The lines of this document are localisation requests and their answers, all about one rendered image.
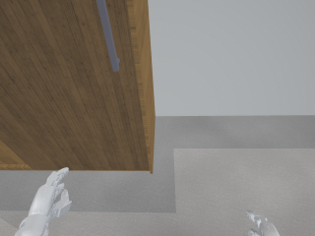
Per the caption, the left robot hand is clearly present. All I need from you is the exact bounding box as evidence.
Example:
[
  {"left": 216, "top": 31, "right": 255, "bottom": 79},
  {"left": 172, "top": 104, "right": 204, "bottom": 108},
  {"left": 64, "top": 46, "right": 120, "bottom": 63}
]
[{"left": 28, "top": 167, "right": 72, "bottom": 221}]

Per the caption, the handle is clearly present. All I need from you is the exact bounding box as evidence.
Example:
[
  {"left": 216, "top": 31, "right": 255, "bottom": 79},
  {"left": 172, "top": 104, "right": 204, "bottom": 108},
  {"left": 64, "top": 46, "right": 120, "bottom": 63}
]
[{"left": 95, "top": 0, "right": 120, "bottom": 72}]

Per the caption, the wardrobe door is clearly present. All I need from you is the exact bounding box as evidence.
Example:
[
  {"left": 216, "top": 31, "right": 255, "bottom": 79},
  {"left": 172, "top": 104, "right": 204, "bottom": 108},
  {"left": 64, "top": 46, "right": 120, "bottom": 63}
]
[
  {"left": 0, "top": 140, "right": 26, "bottom": 164},
  {"left": 0, "top": 0, "right": 150, "bottom": 170}
]

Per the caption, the left robot forearm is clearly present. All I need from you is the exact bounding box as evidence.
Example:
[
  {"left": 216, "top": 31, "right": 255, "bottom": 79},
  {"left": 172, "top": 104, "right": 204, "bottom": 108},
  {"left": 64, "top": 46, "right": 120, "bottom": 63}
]
[{"left": 15, "top": 213, "right": 50, "bottom": 236}]

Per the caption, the right robot hand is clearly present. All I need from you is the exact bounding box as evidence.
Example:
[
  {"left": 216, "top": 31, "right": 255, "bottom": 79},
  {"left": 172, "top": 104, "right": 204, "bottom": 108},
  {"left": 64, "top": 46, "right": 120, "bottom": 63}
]
[{"left": 246, "top": 209, "right": 280, "bottom": 236}]

